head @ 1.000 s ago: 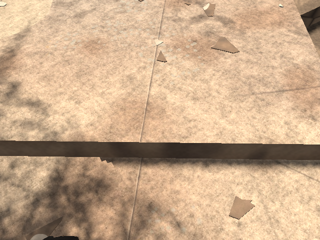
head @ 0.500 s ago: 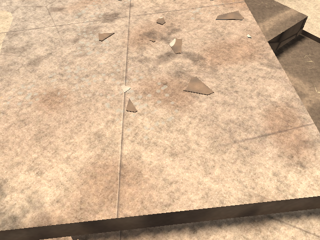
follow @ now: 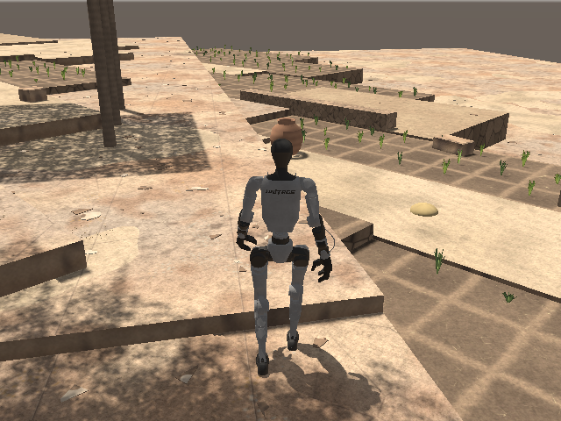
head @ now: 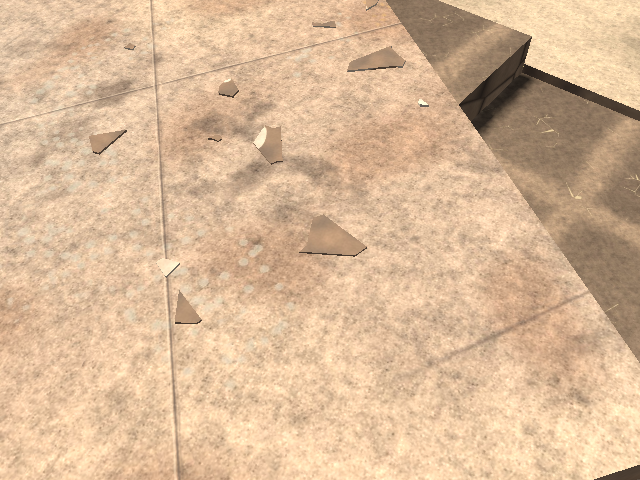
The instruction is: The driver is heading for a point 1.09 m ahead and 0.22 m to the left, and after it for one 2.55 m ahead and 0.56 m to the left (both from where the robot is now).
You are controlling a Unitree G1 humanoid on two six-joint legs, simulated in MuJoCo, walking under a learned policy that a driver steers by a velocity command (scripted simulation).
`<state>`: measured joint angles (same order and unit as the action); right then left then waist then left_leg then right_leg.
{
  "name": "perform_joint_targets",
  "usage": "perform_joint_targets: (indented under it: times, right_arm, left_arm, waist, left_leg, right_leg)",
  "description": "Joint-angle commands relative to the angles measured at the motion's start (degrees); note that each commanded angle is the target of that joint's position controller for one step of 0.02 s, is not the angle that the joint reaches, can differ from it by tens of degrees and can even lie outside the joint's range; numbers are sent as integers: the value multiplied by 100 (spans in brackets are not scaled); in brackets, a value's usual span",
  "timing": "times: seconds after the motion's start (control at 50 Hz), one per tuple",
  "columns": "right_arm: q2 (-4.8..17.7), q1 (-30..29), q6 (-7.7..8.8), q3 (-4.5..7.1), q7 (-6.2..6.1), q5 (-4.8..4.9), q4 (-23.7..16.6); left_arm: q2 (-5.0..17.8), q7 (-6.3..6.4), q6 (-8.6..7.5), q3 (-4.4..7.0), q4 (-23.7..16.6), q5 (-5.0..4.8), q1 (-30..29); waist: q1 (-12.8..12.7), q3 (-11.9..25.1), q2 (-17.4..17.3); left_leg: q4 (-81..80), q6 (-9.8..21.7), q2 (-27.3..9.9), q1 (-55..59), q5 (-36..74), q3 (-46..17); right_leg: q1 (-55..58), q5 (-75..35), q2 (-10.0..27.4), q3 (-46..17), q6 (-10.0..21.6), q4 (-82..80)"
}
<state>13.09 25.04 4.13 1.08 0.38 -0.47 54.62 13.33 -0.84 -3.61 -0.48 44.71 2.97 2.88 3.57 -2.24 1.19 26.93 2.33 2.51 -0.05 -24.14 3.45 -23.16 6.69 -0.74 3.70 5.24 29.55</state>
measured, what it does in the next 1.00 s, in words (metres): climbs: left foot 0.13 m higher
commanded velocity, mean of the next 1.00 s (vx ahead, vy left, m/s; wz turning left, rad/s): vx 0.50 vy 0.00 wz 0.00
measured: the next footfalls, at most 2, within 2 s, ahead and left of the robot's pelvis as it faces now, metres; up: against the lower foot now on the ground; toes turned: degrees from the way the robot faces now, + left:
left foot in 0.52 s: +0.45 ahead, +0.10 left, +0.13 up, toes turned +6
right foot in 1.12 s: +0.84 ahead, -0.06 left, +0.13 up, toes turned +4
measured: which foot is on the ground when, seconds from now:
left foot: down 0.00-0.00, up 0.02-0.50, down 0.52-1.00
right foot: down 0.00-0.54, up 0.56-1.00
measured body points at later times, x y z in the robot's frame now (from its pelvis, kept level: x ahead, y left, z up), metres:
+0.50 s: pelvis +0.26 +0.02 +0.02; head +0.30 +0.01 +0.47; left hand +0.13 +0.23 -0.11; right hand +0.52 -0.13 -0.05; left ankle +0.41 +0.10 -0.58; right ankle +0.09 -0.07 -0.72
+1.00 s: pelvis +0.57 +0.05 +0.14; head +0.57 +0.06 +0.59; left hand +0.81 +0.25 +0.07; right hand +0.51 -0.16 -0.01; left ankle +0.41 +0.10 -0.60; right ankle +0.77 -0.10 -0.53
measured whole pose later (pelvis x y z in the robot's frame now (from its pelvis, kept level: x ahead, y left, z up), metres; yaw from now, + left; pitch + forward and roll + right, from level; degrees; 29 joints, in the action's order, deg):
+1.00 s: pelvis +0.57 +0.05 +0.14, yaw +2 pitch +5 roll -1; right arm 8.4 28.9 8.3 -0.8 4.6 -3.2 58.4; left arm 10.5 -4.2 -3.0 1.3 42.6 2.8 -2.1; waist 4.0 5.3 -0.3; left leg 16.7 5.4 3.8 0.4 -22.2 4.4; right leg -46.8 -6.6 2.6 -0.6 1.4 45.7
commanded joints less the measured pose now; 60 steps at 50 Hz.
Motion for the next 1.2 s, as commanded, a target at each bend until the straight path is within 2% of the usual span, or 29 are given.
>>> perform_joint_targets:
  times: [0.02, 0.04, 0.08, 0.12, 0.18, 0.24, 0.34, 0.42, 0.46, 0.5, 0.52, 0.54, 0.56, 0.58, 0.6, 0.62, 0.64, 0.68, 0.72, 0.76, 0.84, 0.92, 1.04, 1.1, 1.12, 1.14, 1.16, 1.18, 1.2]
  right_arm:
    - [127, 459, 30, 12, -15, 95, -538]
    - [723, 248, -89, 151, -68, -104, -354]
    - [602, -448, -62, 158, 17, -157, -546]
    - [461, -375, -163, 142, 109, -196, -533]
    - [210, -575, -303, 115, 157, -206, -644]
    - [-279, -1669, -390, -54, -85, -113, -1174]
    - [-567, -3132, -343, -433, -149, -123, -2297]
    - [-423, -2955, -477, -479, -17, -129, -2419]
    - [-445, -2509, -458, -486, 1, -8, -2209]
    - [-99, -1458, -384, -278, -35, 15, -1879]
    - [97, -702, -305, -154, -35, -11, -1717]
    - [581, -22, -229, 47, -59, -138, -1478]
    - [1353, 375, -300, 292, -97, -128, -1120]
    - [963, 1376, -236, -2, 208, -695, -895]
    - [904, 629, -92, 141, 351, -519, -569]
    - [477, -181, 32, 96, 421, -360, -351]
    - [-52, -697, 111, -44, 431, -347, -167]
    - [-751, -1444, 227, -308, 407, -527, 52]
    - [-506, -1760, 387, -252, 385, -470, 13]
    - [-204, -1516, 542, -234, 256, -516, -43]
    - [318, 617, 541, -104, 143, -490, 334]
    - [307, 630, 445, -66, 415, -285, 230]
    - [437, 1239, 345, 57, 466, -206, 604]
    - [801, 628, 348, 222, 462, -295, 501]
    - [684, 385, 388, 205, 444, -304, 338]
    - [-50, 1398, 447, -4, 342, -395, 306]
    - [-179, 1149, 428, -133, 442, -332, 132]
    - [301, -18, 337, 98, 503, -155, -36]
    - [550, -724, 355, 230, 96, 497, -511]
  left_arm:
    - [1735, 157, 12, 519, 462, 68, 2485]
    - [1478, 91, 82, 555, 489, -225, 2355]
    - [728, 43, 84, 359, 386, -206, 1539]
    - [488, 82, 3, 283, 510, -197, 1461]
    - [526, 68, -142, 296, 821, -192, 1916]
    - [420, 41, -180, 238, 1236, -149, 2682]
    - [273, 84, -260, 26, 1677, -203, 2967]
    - [424, 365, -159, 25, 1649, -356, 3000]
    - [578, 310, -146, 32, 1536, -413, 2908]
    - [874, 229, -98, 153, 1507, -283, 2990]
    - [1091, 159, -106, 272, 1448, -308, 2741]
    - [877, 82, -213, 295, 1268, -403, 2898]
    - [317, -125, -257, 290, 918, -331, 2671]
    - [589, -700, -195, 430, 1077, 223, 2480]
    - [497, -676, -286, 500, 927, 67, 2243]
    - [162, -502, -289, 325, 693, 93, 2051]
    - [-124, -413, -262, 154, 364, 185, 1829]
    - [-148, -276, -43, 20, 301, 121, 2012]
    - [16, -299, -9, 66, 30, -45, 1671]
    - [289, -373, -159, 183, -147, -35, 1073]
    - [200, -292, -299, 222, -389, -86, -29]
    - [-13, -344, -40, 224, -539, 45, -658]
    - [124, -282, 25, 366, -877, -83, -1816]
    - [409, -136, -6, 504, -619, -161, -883]
    - [627, -38, -44, 584, -275, -199, 308]
    - [902, -27, -106, 601, 39, -142, 1440]
    - [685, 51, -137, 548, 331, -34, 2596]
    - [618, 158, -200, 616, 646, 79, 2899]
    - [852, 224, -177, 613, 226, -433, 1313]
  waist:
    - [-723, 1649, 1506]
    - [-869, 1329, 407]
    - [-587, 89, 261]
    - [-266, -140, 304]
    - [-184, -66, 165]
    - [-444, -267, 331]
    - [-281, -595, -132]
    - [-340, -92, -74]
    - [-148, 299, 69]
    - [298, 1210, 771]
    - [744, 1710, 1056]
    - [844, 2184, 497]
    - [721, 2269, -1464]
    - [1067, 1226, -1505]
    - [417, -44, -952]
    - [1, 125, 106]
    - [-339, 437, 473]
    - [-967, 464, 454]
    - [-1153, 490, 254]
    - [-946, 607, -467]
    - [-57, 620, -585]
    - [-126, 216, -618]
    - [-131, -34, -615]
    - [-779, 499, -680]
    - [-1099, 1400, -569]
    - [-932, 2791, 711]
    - [-1383, 3318, 1507]
    - [-1630, 1952, 668]
    - [-1102, 1134, 350]
  left_leg:
    - [4541, 111, 135, -3073, -621, 20]
    - [5162, 167, -129, -3588, -480, -565]
    - [5374, 164, -495, -4086, 214, -437]
    - [5264, 53, -713, -3828, 682, -423]
    - [5927, -58, -717, -4326, 854, -263]
    - [8929, 119, -606, -6854, -150, -103]
    - [8335, 336, -711, -7944, -221, -30]
    - [5867, 356, -834, -5763, 174, 486]
    - [4592, 570, -406, -4176, 147, 965]
    - [3965, 670, 202, -2870, -252, 1004]
    - [3176, 856, 206, -1972, -155, 475]
    - [2280, 1234, -737, -727, -1218, -1511]
    - [-244, 1812, -2144, 51, -927, -5059]
    - [-659, 1369, -1697, -392, -2095, -6032]
    - [-552, 1062, -1730, -1405, -2015, -4948]
    - [-265, 1381, -1705, -1851, -1011, -4098]
    - [-306, 1485, -1762, -2007, -474, -3650]
    - [-562, 979, -1602, -2680, 44, -2631]
    - [-893, 505, -1098, -3246, 673, -1130]
    - [-1073, 304, -566, -3528, 1609, -321]
    - [-715, 365, -979, -465, 4462, -677]
    - [-1252, 694, -1271, -225, 4478, -652]
    - [-1052, 539, -1414, 799, 5732, -862]
    - [-147, 291, -1374, 180, 7646, -808]
    - [680, 70, -1119, -704, 7228, -798]
    - [2468, -384, -392, -2722, 4406, -704]
    - [4457, -493, 461, -4085, -897, -695]
    - [5424, -145, 18, -4693, -429, -1121]
    - [5570, -76, -289, -4659, 59, -1066]
  right_leg:
    - [3870, -1161, 2549, -3594, 1175, -939]
    - [3363, 460, 2311, -3671, 1346, -1160]
    - [2086, 1766, 1733, -2735, 1052, -1744]
    - [1398, 1234, 1305, -2065, 770, -2026]
    - [1301, 225, 1199, -1585, 828, -1976]
    - [1756, 1039, 1551, -1933, 1123, -1856]
    - [1190, 1703, 1203, -1419, 516, -2141]
    - [1465, -1292, 1188, -770, 757, -3104]
    - [1774, -4881, 1136, -162, 673, -2504]
    - [2604, -8383, 1397, -252, 567, -700]
    - [2678, -8481, 1450, -140, 401, 587]
    - [1440, -6724, 1047, -157, 231, 2494]
    - [-492, 181, -513, -304, -140, 4966]
    - [-2529, -613, -927, -2900, 367, 7249]
    - [-3304, -865, -795, -2811, 513, 7772]
    - [-3198, -789, -692, -2492, 627, 8017]
    - [-3346, -607, -528, -2372, 759, 8445]
    - [-3593, -1147, -20, -2258, 863, 8111]
    - [-2993, -963, 313, -1562, 694, 6669]
    - [-2209, -1038, 407, -935, 311, 5949]
    - [-3777, -806, 300, -774, -470, 4171]
    - [-3154, -1605, 424, -471, -439, 2259]
    - [-2153, -745, 47, -88, -299, 217]
    - [30, -905, -69, -102, 117, 192]
    - [2095, -1401, 177, -322, 529, 812]
    - [5213, -2577, 1332, -1653, 1732, 1021]
    - [6214, -1878, 2564, -3876, 2373, -241]
    - [4855, -530, 2143, -3439, 1458, -726]
    - [3423, -1195, 2298, -3024, 1019, -922]
Velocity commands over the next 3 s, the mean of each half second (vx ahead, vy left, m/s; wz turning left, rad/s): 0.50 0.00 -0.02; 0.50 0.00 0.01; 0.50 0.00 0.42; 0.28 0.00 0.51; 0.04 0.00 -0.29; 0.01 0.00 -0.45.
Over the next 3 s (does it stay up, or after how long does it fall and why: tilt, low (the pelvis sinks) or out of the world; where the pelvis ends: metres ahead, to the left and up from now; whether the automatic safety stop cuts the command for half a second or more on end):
stays up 1.13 0.11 0.14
